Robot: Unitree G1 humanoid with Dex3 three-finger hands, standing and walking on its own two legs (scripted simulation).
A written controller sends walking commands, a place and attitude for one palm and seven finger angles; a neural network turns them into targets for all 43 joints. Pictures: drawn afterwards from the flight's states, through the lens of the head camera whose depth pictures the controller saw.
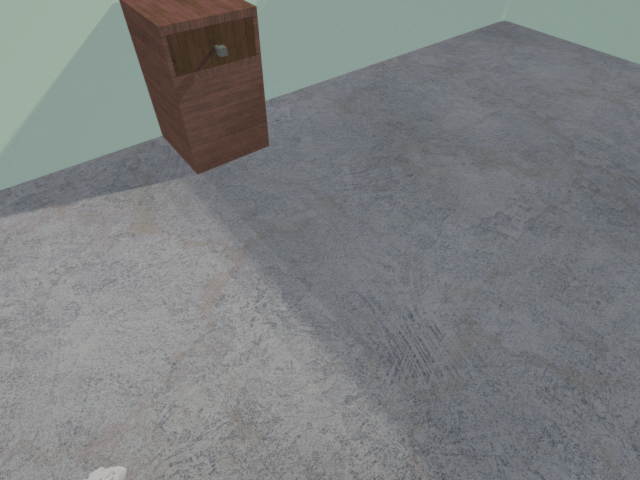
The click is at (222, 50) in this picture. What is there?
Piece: drawer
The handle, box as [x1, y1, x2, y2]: [214, 45, 227, 56]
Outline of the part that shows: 214,45 218,55 227,55 225,46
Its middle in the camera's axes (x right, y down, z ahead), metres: -0.43 -0.80 +1.64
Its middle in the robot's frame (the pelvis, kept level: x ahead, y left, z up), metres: +1.73 +0.52 -0.18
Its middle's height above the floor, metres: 0.59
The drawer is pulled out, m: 0.00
